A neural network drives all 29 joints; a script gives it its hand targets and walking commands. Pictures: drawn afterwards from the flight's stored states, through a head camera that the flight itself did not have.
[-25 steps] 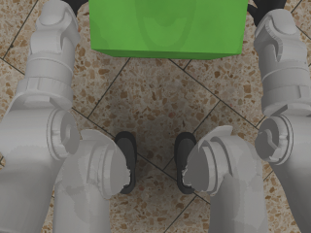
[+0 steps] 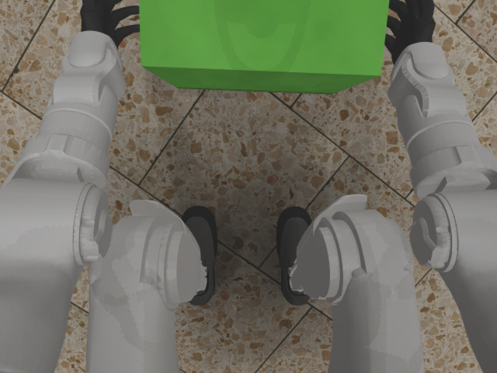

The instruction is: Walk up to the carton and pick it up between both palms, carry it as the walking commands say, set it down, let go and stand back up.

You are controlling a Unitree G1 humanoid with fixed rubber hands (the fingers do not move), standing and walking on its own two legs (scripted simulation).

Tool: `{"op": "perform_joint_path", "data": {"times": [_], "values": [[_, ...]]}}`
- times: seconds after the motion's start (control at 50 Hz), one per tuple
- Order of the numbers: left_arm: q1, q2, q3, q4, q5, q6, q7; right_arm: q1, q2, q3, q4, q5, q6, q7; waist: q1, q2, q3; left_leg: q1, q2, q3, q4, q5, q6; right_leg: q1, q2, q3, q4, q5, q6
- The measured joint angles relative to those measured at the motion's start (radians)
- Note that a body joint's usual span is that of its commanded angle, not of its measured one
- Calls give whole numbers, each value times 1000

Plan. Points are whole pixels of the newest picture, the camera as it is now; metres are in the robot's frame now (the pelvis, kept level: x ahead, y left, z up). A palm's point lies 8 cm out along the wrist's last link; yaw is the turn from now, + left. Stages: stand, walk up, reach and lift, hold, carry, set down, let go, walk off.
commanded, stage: set down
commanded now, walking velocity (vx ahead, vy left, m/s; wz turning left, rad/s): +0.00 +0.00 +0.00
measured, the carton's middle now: (260, 21) +0.56 -0.02 -0.25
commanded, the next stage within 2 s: let go in 1.84 s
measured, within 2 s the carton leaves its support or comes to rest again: neither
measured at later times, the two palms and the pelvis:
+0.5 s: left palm (77, 34) +0.53 +0.21 -0.17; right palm (435, 40) +0.51 -0.24 -0.17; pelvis -0.01 +0.00 -0.01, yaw +0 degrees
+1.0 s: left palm out of the picture +0.53 +0.21 -0.01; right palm out of the picture +0.51 -0.25 -0.01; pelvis +0.00 +0.00 +0.09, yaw +0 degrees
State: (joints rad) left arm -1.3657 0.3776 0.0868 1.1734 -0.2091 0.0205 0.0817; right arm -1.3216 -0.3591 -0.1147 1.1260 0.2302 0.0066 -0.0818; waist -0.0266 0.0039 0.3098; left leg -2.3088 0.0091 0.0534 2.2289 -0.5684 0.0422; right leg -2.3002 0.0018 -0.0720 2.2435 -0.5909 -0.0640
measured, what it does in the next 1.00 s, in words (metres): rises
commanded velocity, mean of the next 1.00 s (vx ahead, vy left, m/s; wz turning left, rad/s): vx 0.00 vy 0.00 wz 0.00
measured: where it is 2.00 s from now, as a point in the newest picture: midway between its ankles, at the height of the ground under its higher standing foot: (247, 271)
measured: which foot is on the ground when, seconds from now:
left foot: down 0.00-1.00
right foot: down 0.00-1.00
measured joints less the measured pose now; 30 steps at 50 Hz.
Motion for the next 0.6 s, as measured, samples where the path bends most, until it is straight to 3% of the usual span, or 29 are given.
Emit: {"op": "perform_joint_path", "data": {"times": [0.14,0.38,0.6], "values": [[5,23,-47,-21,-87,-7,21,10,-32,33,-3,38,-1,-12,5,8,24,-5,-3,7,-3,25,2,-5,-5,6,3,20,0],[-21,67,-25,-18,-88,14,8,-32,-90,27,23,74,15,8,1,-5,71,-12,-2,1,20,41,3,-9,-9,-3,21,36,-4],[88,62,20,-214,-58,77,-1,69,-85,-6,-174,50,74,19,-7,-6,1,29,-5,5,-19,16,1,28,-2,7,-14,12,0]]}}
